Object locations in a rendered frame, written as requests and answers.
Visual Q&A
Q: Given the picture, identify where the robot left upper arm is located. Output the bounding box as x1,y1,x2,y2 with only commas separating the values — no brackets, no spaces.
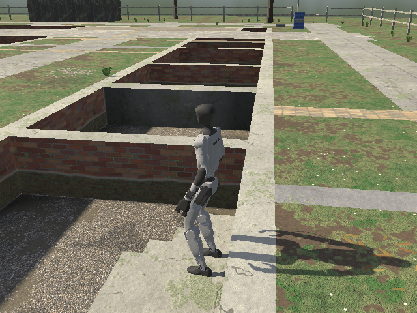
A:
194,136,210,176

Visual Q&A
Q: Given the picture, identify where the robot left forearm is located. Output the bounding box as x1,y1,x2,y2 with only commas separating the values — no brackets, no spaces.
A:
184,168,206,201

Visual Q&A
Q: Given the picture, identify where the robot right upper arm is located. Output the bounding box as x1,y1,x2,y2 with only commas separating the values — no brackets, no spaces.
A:
213,127,225,158

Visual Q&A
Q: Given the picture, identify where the robot right shin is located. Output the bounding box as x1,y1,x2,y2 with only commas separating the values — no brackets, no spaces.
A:
196,212,216,252

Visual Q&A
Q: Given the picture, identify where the left robot hand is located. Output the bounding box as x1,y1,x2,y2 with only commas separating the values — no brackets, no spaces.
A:
175,198,191,217

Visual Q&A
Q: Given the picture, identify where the robot head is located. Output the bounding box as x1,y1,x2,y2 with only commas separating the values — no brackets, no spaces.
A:
195,104,217,136

